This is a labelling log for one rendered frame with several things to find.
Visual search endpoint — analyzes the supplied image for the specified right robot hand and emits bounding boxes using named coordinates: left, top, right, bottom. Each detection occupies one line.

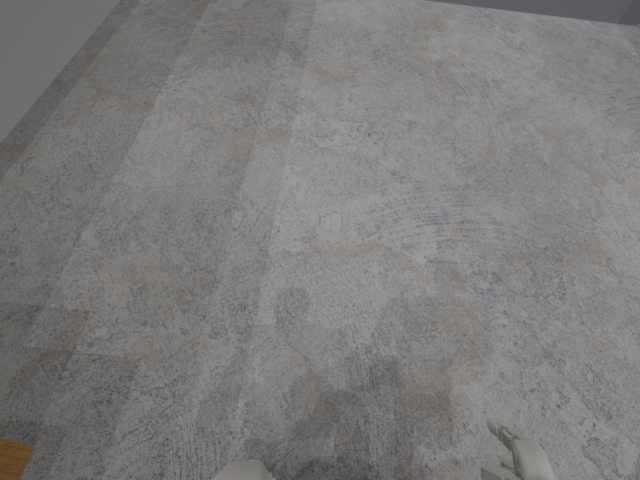
left=481, top=418, right=557, bottom=480

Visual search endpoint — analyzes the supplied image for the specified table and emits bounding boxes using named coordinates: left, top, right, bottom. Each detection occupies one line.
left=0, top=439, right=34, bottom=480

